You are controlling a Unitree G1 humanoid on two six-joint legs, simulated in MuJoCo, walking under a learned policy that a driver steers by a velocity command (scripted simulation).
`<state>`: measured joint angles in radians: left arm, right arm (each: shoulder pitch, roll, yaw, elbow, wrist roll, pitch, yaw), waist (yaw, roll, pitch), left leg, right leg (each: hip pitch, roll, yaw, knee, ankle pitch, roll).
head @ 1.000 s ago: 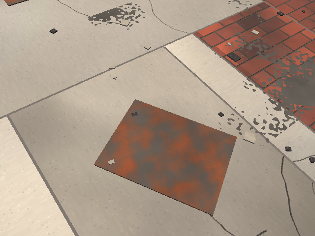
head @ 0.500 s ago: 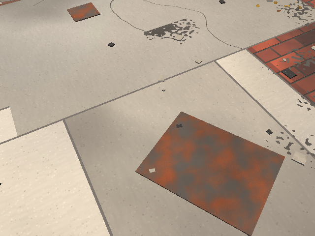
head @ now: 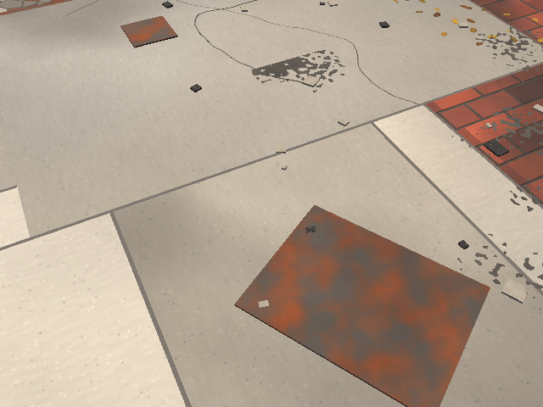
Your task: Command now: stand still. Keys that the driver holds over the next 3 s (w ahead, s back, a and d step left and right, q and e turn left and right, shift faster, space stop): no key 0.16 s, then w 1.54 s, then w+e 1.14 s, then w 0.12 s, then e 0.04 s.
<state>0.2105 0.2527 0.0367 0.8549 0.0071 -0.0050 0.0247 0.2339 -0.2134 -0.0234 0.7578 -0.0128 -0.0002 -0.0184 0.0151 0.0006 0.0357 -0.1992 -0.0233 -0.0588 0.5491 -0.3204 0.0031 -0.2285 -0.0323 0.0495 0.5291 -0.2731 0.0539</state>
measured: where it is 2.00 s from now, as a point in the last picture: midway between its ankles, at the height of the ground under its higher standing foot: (295, 288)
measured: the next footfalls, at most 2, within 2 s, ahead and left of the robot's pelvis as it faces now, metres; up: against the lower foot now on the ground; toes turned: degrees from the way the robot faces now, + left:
left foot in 0.86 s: +0.43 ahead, +0.10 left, +0.00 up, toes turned +1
right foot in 1.38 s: +0.73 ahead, -0.14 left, +0.00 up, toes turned -3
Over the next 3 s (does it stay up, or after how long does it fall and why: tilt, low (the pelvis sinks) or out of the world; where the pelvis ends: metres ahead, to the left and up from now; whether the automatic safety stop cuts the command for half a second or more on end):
stays up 1.40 -0.20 -0.01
